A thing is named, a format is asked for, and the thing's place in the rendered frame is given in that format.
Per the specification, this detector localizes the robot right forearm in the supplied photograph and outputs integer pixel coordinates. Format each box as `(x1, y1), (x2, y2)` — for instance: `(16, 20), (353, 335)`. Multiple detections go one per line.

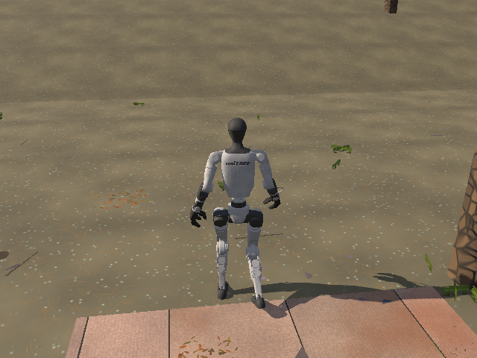
(267, 178), (279, 201)

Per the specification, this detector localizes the robot right hand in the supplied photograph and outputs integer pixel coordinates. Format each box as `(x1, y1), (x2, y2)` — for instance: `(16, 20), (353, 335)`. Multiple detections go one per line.
(263, 197), (281, 209)

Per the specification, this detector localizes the robot left forearm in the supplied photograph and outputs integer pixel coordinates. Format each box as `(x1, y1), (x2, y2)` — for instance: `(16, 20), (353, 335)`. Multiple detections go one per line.
(192, 182), (209, 213)

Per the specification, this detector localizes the robot right shin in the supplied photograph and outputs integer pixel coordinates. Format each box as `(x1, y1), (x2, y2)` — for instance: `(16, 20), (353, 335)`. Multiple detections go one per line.
(248, 247), (262, 299)

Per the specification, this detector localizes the left robot upper arm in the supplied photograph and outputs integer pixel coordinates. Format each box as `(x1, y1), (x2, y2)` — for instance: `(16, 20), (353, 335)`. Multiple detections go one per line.
(201, 151), (222, 193)

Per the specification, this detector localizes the right robot upper arm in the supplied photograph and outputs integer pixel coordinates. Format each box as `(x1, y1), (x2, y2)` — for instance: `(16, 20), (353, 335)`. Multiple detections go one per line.
(253, 150), (275, 190)

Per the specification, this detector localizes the robot left hand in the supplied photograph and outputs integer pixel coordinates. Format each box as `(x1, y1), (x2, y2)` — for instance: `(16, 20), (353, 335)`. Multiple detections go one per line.
(189, 209), (206, 227)

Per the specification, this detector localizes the robot torso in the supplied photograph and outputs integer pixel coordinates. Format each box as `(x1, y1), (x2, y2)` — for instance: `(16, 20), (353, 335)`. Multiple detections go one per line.
(221, 147), (255, 224)

